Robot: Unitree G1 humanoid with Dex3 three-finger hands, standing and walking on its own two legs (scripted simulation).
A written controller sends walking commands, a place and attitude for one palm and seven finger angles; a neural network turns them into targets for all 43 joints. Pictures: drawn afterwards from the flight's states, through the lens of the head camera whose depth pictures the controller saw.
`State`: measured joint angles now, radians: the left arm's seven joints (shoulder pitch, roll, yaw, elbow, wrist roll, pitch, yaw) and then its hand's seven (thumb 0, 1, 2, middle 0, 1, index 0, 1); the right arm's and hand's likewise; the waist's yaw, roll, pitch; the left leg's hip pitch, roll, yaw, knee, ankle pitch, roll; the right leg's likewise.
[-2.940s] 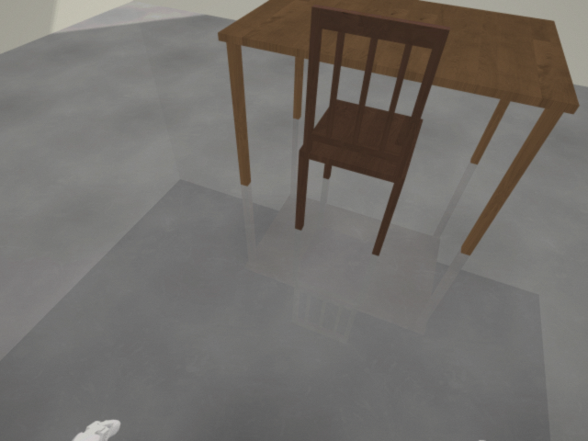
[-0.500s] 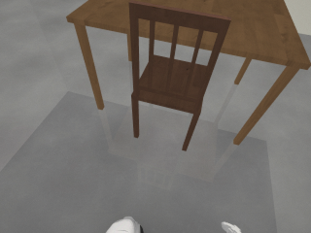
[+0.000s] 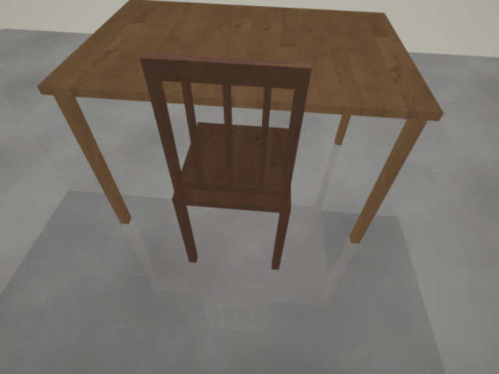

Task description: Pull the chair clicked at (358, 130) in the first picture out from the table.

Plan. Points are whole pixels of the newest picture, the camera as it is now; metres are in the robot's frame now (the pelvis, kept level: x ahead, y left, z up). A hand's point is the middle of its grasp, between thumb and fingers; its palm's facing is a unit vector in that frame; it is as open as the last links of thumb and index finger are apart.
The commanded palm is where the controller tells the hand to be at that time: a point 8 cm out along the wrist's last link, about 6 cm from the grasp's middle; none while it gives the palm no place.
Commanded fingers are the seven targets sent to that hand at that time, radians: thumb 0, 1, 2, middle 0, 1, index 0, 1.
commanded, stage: take the last steps up to it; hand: left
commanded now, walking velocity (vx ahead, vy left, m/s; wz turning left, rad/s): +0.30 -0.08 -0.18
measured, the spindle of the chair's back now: (228, 141) +0.69 +0.09 -0.06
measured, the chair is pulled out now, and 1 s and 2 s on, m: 0.00 0.00 0.00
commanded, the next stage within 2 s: come to a stop and stand still in 0.62 s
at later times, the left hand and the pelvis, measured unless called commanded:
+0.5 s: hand (157, 364) +0.17 +0.18 -0.17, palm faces -0.05 -0.99 -0.13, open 7.4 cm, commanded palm none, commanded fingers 0.00 0.90 0.90 -0.20 -0.30 -0.20 -0.30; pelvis +0.11 +0.01 +0.02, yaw -4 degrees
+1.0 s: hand (201, 295) +0.30 +0.12 -0.16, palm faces -0.01 -0.97 -0.22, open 7.2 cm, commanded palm none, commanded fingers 0.00 0.90 0.90 -0.20 -0.30 -0.20 -0.30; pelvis +0.22 -0.06 +0.01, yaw -3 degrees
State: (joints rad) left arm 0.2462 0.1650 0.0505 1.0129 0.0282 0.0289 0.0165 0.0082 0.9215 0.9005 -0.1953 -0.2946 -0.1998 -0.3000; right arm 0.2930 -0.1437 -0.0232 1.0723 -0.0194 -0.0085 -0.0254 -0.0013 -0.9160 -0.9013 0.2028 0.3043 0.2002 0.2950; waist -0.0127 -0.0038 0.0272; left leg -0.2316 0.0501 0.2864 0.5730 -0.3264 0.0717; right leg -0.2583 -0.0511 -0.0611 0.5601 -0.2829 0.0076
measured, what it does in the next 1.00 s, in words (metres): walks ahead: right foot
